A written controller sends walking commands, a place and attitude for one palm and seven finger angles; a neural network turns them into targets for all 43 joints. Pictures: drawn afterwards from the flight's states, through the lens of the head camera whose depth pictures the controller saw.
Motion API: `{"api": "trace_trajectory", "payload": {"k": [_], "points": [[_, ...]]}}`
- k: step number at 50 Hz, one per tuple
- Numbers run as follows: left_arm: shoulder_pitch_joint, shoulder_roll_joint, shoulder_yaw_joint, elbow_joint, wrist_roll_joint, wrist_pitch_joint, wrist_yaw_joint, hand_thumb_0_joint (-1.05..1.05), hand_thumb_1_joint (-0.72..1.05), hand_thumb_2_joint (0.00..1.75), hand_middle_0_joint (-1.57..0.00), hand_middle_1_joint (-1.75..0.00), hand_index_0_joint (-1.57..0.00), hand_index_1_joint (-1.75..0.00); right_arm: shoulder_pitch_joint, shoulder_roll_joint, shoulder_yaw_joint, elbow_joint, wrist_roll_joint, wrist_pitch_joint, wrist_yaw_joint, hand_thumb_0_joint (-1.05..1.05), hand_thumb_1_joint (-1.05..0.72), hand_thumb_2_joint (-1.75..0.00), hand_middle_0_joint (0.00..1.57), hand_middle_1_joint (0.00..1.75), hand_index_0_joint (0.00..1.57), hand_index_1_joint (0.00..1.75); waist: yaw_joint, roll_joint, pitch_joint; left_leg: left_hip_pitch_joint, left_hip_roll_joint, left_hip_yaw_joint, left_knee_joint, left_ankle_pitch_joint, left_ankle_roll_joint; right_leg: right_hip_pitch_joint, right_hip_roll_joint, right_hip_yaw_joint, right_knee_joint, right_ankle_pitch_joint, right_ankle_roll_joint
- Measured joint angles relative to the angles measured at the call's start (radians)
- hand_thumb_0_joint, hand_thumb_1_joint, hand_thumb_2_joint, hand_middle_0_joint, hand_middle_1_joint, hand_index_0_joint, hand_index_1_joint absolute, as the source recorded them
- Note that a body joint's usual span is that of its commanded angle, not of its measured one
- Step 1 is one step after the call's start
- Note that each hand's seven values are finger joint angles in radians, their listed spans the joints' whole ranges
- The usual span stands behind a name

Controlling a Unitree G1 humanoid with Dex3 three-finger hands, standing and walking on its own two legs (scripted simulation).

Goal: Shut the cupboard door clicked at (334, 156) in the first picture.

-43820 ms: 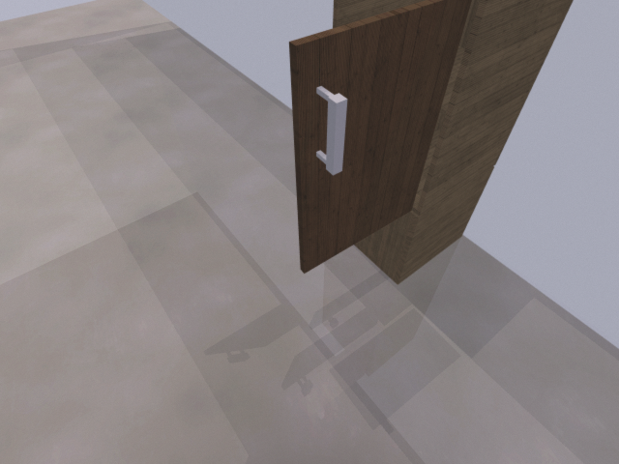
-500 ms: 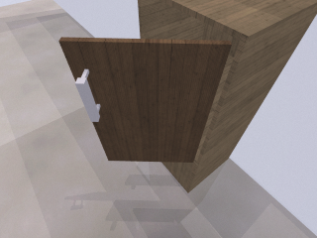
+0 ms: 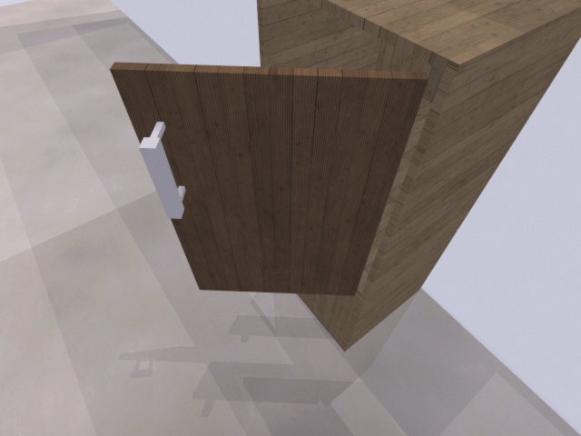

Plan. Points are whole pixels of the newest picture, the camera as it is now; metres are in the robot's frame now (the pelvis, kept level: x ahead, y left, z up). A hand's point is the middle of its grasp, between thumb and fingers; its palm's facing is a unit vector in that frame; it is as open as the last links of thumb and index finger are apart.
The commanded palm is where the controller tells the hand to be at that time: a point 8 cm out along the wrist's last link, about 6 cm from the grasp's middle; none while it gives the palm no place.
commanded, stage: look again from close up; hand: left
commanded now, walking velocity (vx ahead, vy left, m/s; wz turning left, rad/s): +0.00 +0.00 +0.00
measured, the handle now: (167, 172) +0.46 +0.22 +0.10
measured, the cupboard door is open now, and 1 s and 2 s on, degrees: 51 51 51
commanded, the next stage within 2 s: raise the hand and make a fist in 0.42 s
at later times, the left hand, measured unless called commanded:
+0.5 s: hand out of the picture +0.00 +0.20 -0.17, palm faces +0.00 -0.98 -0.22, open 7.4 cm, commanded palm none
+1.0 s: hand out of the picture +0.09 +0.21 -0.05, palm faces +0.16 -0.99 -0.03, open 5.9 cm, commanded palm +0.10 +0.25 -0.02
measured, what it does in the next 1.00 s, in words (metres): lowers itself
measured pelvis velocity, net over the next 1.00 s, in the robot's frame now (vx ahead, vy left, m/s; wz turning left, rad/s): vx -0.05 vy -0.01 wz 0.07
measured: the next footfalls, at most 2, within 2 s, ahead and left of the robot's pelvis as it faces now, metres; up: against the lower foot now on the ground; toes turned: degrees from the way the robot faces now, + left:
none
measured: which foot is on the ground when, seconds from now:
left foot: down 0.00-1.00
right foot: down 0.00-1.00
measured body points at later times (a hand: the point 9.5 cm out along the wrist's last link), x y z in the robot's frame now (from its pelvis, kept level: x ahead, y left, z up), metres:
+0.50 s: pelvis -0.01 +0.02 +0.00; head +0.00 +0.02 +0.45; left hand +0.01 +0.25 -0.15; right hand -0.02 -0.20 -0.16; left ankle -0.03 +0.12 -0.74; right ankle -0.01 -0.10 -0.74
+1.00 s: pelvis -0.05 -0.01 -0.08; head +0.00 +0.02 +0.37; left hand +0.08 +0.27 -0.05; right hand +0.21 -0.23 -0.09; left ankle -0.03 +0.12 -0.74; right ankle -0.01 -0.10 -0.74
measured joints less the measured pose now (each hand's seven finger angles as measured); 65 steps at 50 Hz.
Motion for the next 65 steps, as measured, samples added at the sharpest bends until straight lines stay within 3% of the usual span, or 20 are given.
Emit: {"api": "trace_trajectory", "payload": {"k": [12,27,28,29,32,35,37,40,42,43,46,49,54,57,61,63,65], "points": [[-0.027,0.031,0.006,-0.026,-0.002,0.018,-0.01,0.01,0.91,0.9,-0.2,-0.3,-0.2,-0.29,0.037,-0.012,0.013,-0.03,-0.007,-0.007,0.001,0.02,-0.94,-0.9,0.2,0.3,0.2,0.3,-0.003,0.019,-0.039,0.018,-0.05,0.02,0.014,-0.001,0.034,-0.014,-0.049,0.021,0.082,-0.04,0.03],[-0.041,0.042,0.007,-0.027,0.001,0.025,-0.011,0.01,0.91,0.9,-0.2,-0.3,-0.2,-0.29,0.036,-0.011,0.019,-0.003,-0.003,-0.011,0.008,0.01,-0.91,-0.9,0.2,0.3,0.2,0.3,0.001,-0.007,-0.009,0.001,-0.055,0.025,-0.014,0.027,0.04,-0.03,-0.054,0.026,0.052,-0.012,0.038],[0.007,0.037,0.067,-0.191,-0.02,0.084,-0.022,0.01,0.91,0.9,-0.2,-0.3,-0.2,-0.29,0.044,-0.011,0.019,-0.038,-0.002,-0.031,-0.004,0.01,-0.91,-0.9,0.2,0.3,0.21,0.3,-0.004,-0.013,0.006,-0.012,-0.052,0.02,0.012,0.018,0.039,-0.036,-0.052,0.02,0.067,-0.015,0.038],[0.068,0.047,0.078,-0.389,-0.05,0.096,-0.012,0.01,0.91,0.9,-0.2,-0.3,-0.2,-0.3,0.066,-0.011,0.025,-0.084,0.012,-0.081,-0.026,0.01,-0.91,-0.9,0.2,0.3,0.21,0.3,-0.003,-0.024,0.01,-0.026,-0.054,0.019,0.036,0.008,0.038,-0.056,-0.055,0.017,0.101,-0.027,0.035],[0.154,0.069,0.06,-0.792,-0.132,0.024,0.041,0.02,0.91,0.9,-0.21,-0.31,-0.21,-0.31,0.105,-0.035,0.018,-0.164,0.033,-0.224,-0.045,0.01,-0.91,-0.9,0.2,0.3,0.21,0.3,0.001,-0.026,-0.037,-0.054,-0.066,0.008,0.075,-0.01,0.032,-0.083,-0.07,0.004,0.154,-0.065,0.036],[0.093,0.05,0.073,-0.955,-0.158,-0.078,0.026,0.02,0.92,0.9,-0.23,-0.34,-0.23,-0.33,0.076,-0.076,-0.008,-0.254,0.033,-0.282,-0.026,0.01,-0.91,-0.9,0.2,0.3,0.21,0.3,-0.027,0.01,-0.092,-0.127,-0.07,-0.021,0.145,-0.03,0.034,-0.133,-0.075,-0.026,0.197,-0.08,0.036],[0.046,0.04,0.099,-0.981,-0.183,-0.203,-0.032,0.02,0.92,0.9,-0.25,-0.36,-0.25,-0.36,0.028,-0.086,-0.023,-0.32,0.026,-0.298,-0.01,0.01,-0.91,-0.9,0.2,0.3,0.21,0.3,-0.037,0.011,-0.125,-0.205,-0.067,-0.019,0.206,-0.047,0.032,-0.212,-0.075,-0.024,0.261,-0.098,0.031],[0.028,0.037,0.134,-0.977,-0.232,-0.405,-0.188,0.01,0.92,0.9,-0.29,-0.41,-0.29,-0.4,-0.043,-0.079,-0.041,-0.422,0.012,-0.299,0.019,0.01,-0.91,-0.9,0.2,0.3,0.2,0.3,-0.031,-0.026,-0.155,-0.337,-0.055,-0.005,0.324,-0.087,0.021,-0.355,-0.065,-0.011,0.388,-0.137,0.019],[0.05,0.049,0.151,-0.962,-0.246,-0.487,-0.299,0.01,0.91,0.9,-0.32,-0.44,-0.32,-0.43,-0.074,-0.08,-0.05,-0.491,0.011,-0.288,0.032,0.01,-0.91,-0.9,0.2,0.3,0.2,0.3,-0.019,-0.057,-0.155,-0.412,-0.047,-0.003,0.404,-0.118,0.016,-0.432,-0.058,-0.01,0.469,-0.166,0.011],[0.071,0.058,0.158,-0.958,-0.249,-0.497,-0.34,0.0,0.91,0.9,-0.34,-0.46,-0.34,-0.45,-0.085,-0.085,-0.053,-0.522,0.013,-0.281,0.035,0.01,-0.91,-0.9,0.2,0.3,0.2,0.3,-0.01,-0.07,-0.154,-0.445,-0.043,-0.006,0.441,-0.131,0.011,-0.464,-0.055,-0.013,0.505,-0.18,0.007],[0.156,0.086,0.178,-0.971,-0.266,-0.452,-0.392,0.01,0.91,0.9,-0.39,-0.51,-0.4,-0.51,-0.101,-0.107,-0.062,-0.596,0.02,-0.263,0.025,0.01,-0.91,-0.9,0.2,0.3,0.2,0.3,0.021,-0.082,-0.148,-0.523,-0.036,-0.025,0.535,-0.168,0.005,-0.531,-0.049,-0.033,0.584,-0.215,-0.004],[0.24,0.1,0.2,-1.041,-0.287,-0.416,-0.363,0.02,0.91,0.9,-0.45,-0.57,-0.45,-0.57,-0.102,-0.122,-0.064,-0.628,0.02,-0.263,0.009,0.01,-0.91,-0.9,0.2,0.3,0.2,0.3,0.05,-0.058,-0.148,-0.577,-0.03,-0.059,0.605,-0.197,-0.001,-0.561,-0.044,-0.067,0.624,-0.237,-0.01],[0.223,0.106,0.193,-1.211,-0.322,-0.488,-0.342,0.03,0.91,0.9,-0.54,-0.67,-0.54,-0.67,-0.105,-0.114,-0.021,-0.596,0.019,-0.276,-0.021,0.01,-0.91,-0.9,0.2,0.3,0.2,0.3,0.086,-0.007,-0.151,-0.63,-0.026,-0.103,0.679,-0.222,-0.003,-0.583,-0.039,-0.111,0.659,-0.254,-0.012],[0.111,0.11,0.158,-1.24,-0.324,-0.46,-0.386,0.02,0.91,0.9,-0.59,-0.73,-0.59,-0.72,-0.106,-0.087,0.019,-0.572,0.032,-0.264,-0.034,0.01,-0.91,-0.9,0.2,0.3,0.21,0.3,0.078,0.021,-0.141,-0.639,-0.022,-0.11,0.691,-0.221,-0.003,-0.586,-0.035,-0.117,0.658,-0.247,-0.011],[0.025,0.143,0.137,-1.21,-0.301,-0.26,-0.432,0.02,0.91,0.9,-0.66,-0.81,-0.66,-0.8,-0.063,-0.035,0.051,-0.578,0.051,-0.216,-0.037,0.02,-0.9,-0.9,0.2,0.3,0.21,0.3,0.038,0.029,-0.135,-0.604,-0.019,-0.08,0.634,-0.198,0.003,-0.567,-0.032,-0.086,0.614,-0.22,-0.003],[0.044,0.153,0.151,-1.21,-0.31,-0.159,-0.416,0.02,0.9,0.9,-0.7,-0.85,-0.7,-0.84,-0.025,-0.02,0.053,-0.588,0.054,-0.191,-0.037,0.02,-0.9,-0.9,0.2,0.3,0.21,0.3,0.015,0.027,-0.137,-0.566,-0.02,-0.057,0.588,-0.184,0.01,-0.542,-0.033,-0.064,0.58,-0.206,0.004],[0.089,0.149,0.183,-1.229,-0.33,-0.111,-0.374,0.02,0.9,0.9,-0.74,-0.89,-0.74,-0.88,0.015,-0.016,0.046,-0.591,0.053,-0.178,-0.04,0.02,-0.9,-0.9,0.21,0.3,0.21,0.3,0.001,0.023,-0.141,-0.527,-0.019,-0.039,0.546,-0.175,0.015,-0.512,-0.033,-0.045,0.547,-0.195,0.009]]}}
